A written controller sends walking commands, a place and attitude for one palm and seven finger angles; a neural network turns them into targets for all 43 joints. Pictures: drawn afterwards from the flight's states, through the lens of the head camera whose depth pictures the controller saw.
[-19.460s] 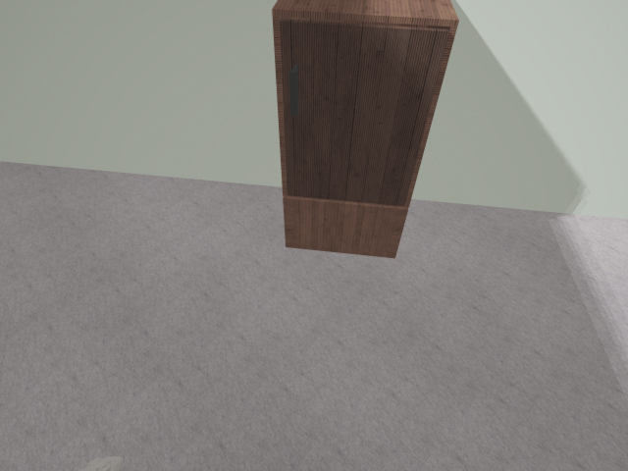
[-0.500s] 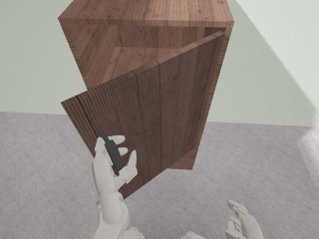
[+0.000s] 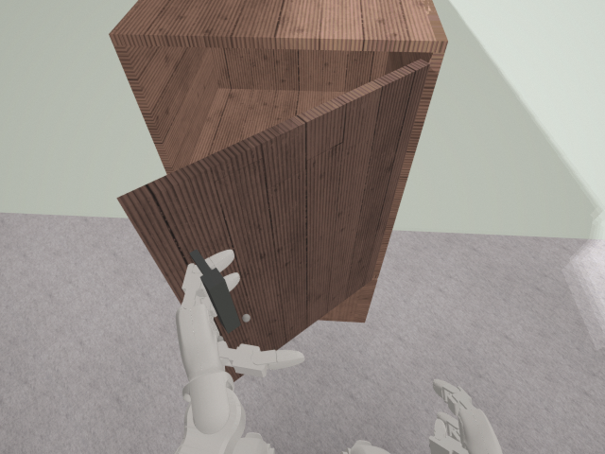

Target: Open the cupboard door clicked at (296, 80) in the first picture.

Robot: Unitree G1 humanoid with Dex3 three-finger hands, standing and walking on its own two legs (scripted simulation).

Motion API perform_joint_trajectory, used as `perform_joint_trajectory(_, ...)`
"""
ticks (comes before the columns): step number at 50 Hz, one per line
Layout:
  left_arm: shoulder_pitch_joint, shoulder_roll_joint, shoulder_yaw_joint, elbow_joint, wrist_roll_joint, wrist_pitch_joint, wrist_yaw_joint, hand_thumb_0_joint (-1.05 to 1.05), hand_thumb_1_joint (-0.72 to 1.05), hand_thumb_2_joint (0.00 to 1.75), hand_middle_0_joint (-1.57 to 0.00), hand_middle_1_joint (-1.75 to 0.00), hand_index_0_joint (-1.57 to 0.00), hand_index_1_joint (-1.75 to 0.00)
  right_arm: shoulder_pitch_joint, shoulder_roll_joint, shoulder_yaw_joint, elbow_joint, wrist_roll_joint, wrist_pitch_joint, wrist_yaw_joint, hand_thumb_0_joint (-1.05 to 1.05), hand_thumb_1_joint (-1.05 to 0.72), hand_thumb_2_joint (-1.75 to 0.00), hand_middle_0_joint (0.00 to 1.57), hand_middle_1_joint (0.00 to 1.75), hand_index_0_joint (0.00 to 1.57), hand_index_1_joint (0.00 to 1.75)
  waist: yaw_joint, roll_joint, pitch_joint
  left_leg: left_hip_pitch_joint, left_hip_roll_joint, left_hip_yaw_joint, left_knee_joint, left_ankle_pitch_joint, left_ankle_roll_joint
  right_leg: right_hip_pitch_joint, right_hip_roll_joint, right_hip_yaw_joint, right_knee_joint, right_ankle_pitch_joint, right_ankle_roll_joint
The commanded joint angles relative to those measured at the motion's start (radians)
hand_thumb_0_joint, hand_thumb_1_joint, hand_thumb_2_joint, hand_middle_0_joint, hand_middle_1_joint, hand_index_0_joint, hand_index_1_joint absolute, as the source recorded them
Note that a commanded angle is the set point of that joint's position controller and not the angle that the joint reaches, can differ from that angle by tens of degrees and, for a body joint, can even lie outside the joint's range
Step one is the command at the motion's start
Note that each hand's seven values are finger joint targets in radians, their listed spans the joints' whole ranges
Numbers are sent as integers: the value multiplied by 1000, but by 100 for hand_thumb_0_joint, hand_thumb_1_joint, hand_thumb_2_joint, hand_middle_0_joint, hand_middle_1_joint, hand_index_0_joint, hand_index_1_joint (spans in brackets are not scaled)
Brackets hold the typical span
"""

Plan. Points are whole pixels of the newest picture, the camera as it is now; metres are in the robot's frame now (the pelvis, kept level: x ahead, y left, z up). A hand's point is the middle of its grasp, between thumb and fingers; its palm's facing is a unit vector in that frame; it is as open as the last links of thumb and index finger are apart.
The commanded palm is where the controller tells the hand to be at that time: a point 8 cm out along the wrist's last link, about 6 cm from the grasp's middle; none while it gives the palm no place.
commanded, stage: open thumb and fingers to let go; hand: left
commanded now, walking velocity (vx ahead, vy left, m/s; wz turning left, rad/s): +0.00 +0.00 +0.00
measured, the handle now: (214, 292) +0.31 +0.13 +0.05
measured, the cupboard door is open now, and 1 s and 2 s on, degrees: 41 42 42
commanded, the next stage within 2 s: slide the hand sideways off the handle in 0.06 s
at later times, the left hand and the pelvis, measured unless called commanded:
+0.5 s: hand (234, 343) +0.25 +0.10 +0.05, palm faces -0.13 -0.99 +0.03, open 16.0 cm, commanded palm +0.22 +0.16 +0.04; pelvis -0.01 +0.03 -0.01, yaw -1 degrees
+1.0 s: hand (190, 378) +0.21 +0.14 +0.04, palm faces -0.08 -1.00 -0.01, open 16.0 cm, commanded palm +0.18 +0.21 +0.04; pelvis +0.00 +0.04 -0.02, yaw -2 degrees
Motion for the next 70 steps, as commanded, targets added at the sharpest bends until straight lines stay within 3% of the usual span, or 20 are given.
perform_joint_trajectory(1,-164,-36,8,-214,13,-54,38,0,-50,30,-16,-35,-16,-35,-74,-85,-34,-154,-2,-55,-4,0,-90,-90,20,30,20,30,-2,-78,-202,70,-28,-8,-94,158,30,175,-36,134,-209,247,65)
perform_joint_trajectory(8,-195,-52,-3,-196,14,-35,49,0,-50,30,-15,-30,-15,-30,-79,-88,-30,-156,-2,-56,-3,0,-90,-90,20,30,20,30,-8,-97,-191,74,-25,-16,-99,148,31,141,-24,107,-199,208,61)
perform_joint_trajectory(9,-200,73,-172,-209,116,-72,-154,0,-50,30,-15,-30,-15,-30,-30,-132,-26,-135,8,-57,-2,0,-90,-90,20,30,20,30,-91,-117,-145,67,-23,-7,-67,142,47,97,-30,141,-182,272,68)
perform_joint_trajectory(10,-247,152,-77,-251,79,-108,-264,0,-50,30,-15,-30,-15,-30,-22,-122,-35,-149,14,-54,-9,0,-90,-90,20,30,20,30,-61,-92,-199,48,-24,-9,-55,150,52,138,-38,149,-170,301,61)
perform_joint_trajectory(11,-233,180,-68,-282,55,-128,-351,0,-50,30,-15,-30,-15,-30,-30,-126,-35,-162,19,-54,-15,0,-90,-90,20,30,20,30,-44,-49,-235,56,-25,-6,-54,160,52,162,-39,162,-160,318,56)
perform_joint_trajectory(13,-199,163,-89,-286,-27,-129,-509,0,-50,30,-15,-30,-15,-30,-27,-129,-32,-186,44,-60,-20,0,-90,-90,20,30,20,30,-54,-28,-221,80,-23,-9,-58,161,51,150,-33,156,-164,305,52)
perform_joint_trajectory(15,-164,107,-74,-294,-151,-98,-580,0,-50,30,-15,-30,-15,-30,-40,-128,-27,-221,67,-72,-27,0,-90,-90,20,30,20,30,-41,-35,-191,86,-23,-16,-78,117,47,134,-21,136,-188,212,52)
perform_joint_trajectory(17,-149,90,-40,-299,-215,-65,-571,0,-50,30,-15,-30,-15,-30,-53,-133,-23,-237,78,-84,-29,0,-90,-90,20,30,20,30,-25,-38,-171,85,-24,-27,-95,86,43,109,-14,113,-191,129,49)
perform_joint_trajectory(18,-108,99,-15,-293,-222,-53,-550,0,-50,30,-15,-30,-15,-30,-47,-136,-25,-242,76,-86,-27,0,-90,-90,20,30,20,30,-15,-60,-169,80,-23,-28,-97,80,41,105,-12,105,-185,115,52)
perform_joint_trajectory(20,-66,131,26,-311,-200,-45,-498,0,-50,30,-15,-30,-15,-30,-36,-142,-29,-255,71,-84,-21,0,-90,-90,20,30,20,30,-3,-81,-178,71,-22,-30,-99,95,40,103,-10,91,-163,128,51)
perform_joint_trajectory(22,5,158,45,-340,-161,-46,-459,0,-50,30,-15,-30,-15,-30,-26,-142,-31,-269,65,-80,-11,0,-90,-90,20,30,20,30,16,-41,-191,74,-21,-29,-102,121,38,106,-5,84,-136,156,44)
perform_joint_trajectory(23,15,143,24,-352,-146,-45,-446,0,-50,30,-15,-30,-15,-30,-23,-139,-29,-277,64,-77,-6,0,-90,-90,20,30,20,30,8,-40,-186,76,-19,-30,-104,123,37,95,-6,78,-126,164,44)
perform_joint_trajectory(27,133,185,75,-395,-129,-43,-421,0,-50,30,-15,-30,-15,-30,-7,-138,-34,-302,60,-64,1,0,-90,-90,20,30,20,30,29,-56,-190,59,-17,-23,-103,149,35,128,1,83,-120,201,40)
perform_joint_trajectory(32,169,203,80,-467,-121,-59,-420,0,-50,30,-15,-30,-15,-30,-9,-134,-30,-316,61,-52,-2,0,-90,-90,20,30,20,30,8,-25,-137,44,-12,-26,-96,130,33,89,6,81,-110,185,40)
perform_joint_trajectory(36,203,190,66,-521,-141,-92,-443,0,-50,30,-15,-30,-15,-30,-8,-133,-31,-314,60,-68,-5,0,-90,-90,20,30,20,30,2,12,-156,56,-12,-36,-82,120,28,52,11,72,-90,168,40)
perform_joint_trajectory(40,243,203,69,-557,-158,-95,-473,0,-50,30,-15,-30,-15,-30,-1,-136,-33,-316,62,-75,-10,0,-90,-90,20,30,20,30,-4,0,-179,55,-11,-43,-68,150,28,51,13,66,-71,199,43)
perform_joint_trajectory(51,396,274,185,-577,-220,-72,-549,0,-50,30,-15,-30,-15,-30,-2,-135,-41,-325,74,-73,-32,0,-90,-90,20,30,20,30,19,-27,-181,13,-17,-31,-42,164,28,84,18,74,-69,227,48)
perform_joint_trajectory(59,424,288,196,-602,-249,-87,-603,0,-50,30,-15,-30,-15,-30,-7,-137,-45,-325,77,-82,-43,0,-90,-90,20,30,20,30,7,7,-160,-7,-19,-29,-19,150,30,62,18,84,-69,208,50)
perform_joint_trajectory(66,429,343,259,-609,-284,-88,-663,0,-50,30,-15,-30,-15,-30,-7,-144,-53,-319,83,-87,-59,0,-90,-90,20,30,20,30,6,-13,-162,-47,-19,-28,5,116,34,61,16,112,-89,149,54)
perform_joint_trajectory(70,416,334,262,-598,-308,-87,-684,0,-50,30,-15,-30,-15,-30,-9,-143,-51,-312,84,-97,-67,0,-90,-90,20,30,20,30,0,-13,-155,-63,-19,-25,25,113,34,58,10,129,-99,144,59)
